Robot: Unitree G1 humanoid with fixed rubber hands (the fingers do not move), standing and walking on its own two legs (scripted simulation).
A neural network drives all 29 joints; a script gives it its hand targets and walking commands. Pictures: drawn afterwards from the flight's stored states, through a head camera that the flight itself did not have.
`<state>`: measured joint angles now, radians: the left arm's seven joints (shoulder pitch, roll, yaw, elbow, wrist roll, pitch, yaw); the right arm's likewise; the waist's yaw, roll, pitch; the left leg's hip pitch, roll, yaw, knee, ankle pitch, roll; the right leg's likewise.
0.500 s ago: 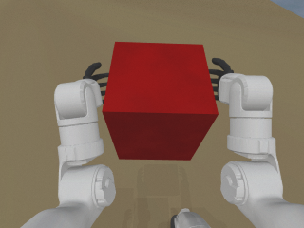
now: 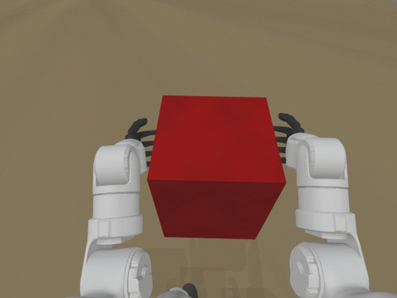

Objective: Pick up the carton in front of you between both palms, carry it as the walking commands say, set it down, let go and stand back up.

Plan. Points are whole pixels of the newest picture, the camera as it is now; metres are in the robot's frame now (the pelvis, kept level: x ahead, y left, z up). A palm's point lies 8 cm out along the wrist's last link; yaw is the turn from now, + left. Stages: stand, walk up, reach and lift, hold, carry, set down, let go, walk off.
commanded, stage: carry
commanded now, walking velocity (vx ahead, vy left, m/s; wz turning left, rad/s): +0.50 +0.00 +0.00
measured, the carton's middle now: (211, 171) +0.37 +0.01 +0.04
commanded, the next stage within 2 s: none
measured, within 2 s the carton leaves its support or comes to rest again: neither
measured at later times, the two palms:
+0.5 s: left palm (163, 82) +0.60 +0.13 +0.10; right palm (281, 82) +0.59 -0.16 +0.10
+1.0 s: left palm (170, 31) +0.89 +0.15 +0.10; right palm (259, 28) +0.89 -0.15 +0.10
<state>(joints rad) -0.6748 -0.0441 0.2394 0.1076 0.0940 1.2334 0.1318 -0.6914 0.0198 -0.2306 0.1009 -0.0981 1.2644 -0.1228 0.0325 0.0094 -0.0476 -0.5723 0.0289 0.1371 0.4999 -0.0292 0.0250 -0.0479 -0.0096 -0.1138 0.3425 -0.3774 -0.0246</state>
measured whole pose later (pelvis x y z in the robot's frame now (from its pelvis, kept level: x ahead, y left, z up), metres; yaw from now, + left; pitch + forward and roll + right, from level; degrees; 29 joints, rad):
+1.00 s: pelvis +0.63 +0.00 -0.01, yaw +0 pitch +3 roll +0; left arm -0.18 -0.14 0.09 -0.29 0.13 1.23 0.10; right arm -0.16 0.13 -0.11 -0.32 -0.13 1.25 -0.09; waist 0.02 0.00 -0.17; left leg -0.50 0.08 0.20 0.46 -0.07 0.00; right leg 0.06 -0.04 -0.19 0.29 -0.39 0.03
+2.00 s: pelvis +1.30 +0.00 -0.02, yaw -1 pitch +3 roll +1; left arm -0.18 -0.13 0.11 -0.34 0.13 1.22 0.10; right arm -0.18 0.14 -0.09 -0.34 -0.13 1.24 -0.10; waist 0.01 -0.03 -0.11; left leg -0.47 0.05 0.23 0.47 -0.05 0.04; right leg 0.07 -0.09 -0.19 0.43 -0.49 0.05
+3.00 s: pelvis +1.98 -0.01 -0.02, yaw -2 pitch +3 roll +1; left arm -0.18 -0.14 0.10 -0.37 0.12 1.21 0.10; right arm -0.18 0.14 -0.09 -0.38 -0.12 1.24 -0.11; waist 0.00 -0.01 -0.09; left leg -0.48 0.04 0.23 0.45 -0.04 0.04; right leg 0.12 -0.06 -0.19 0.35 -0.47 0.03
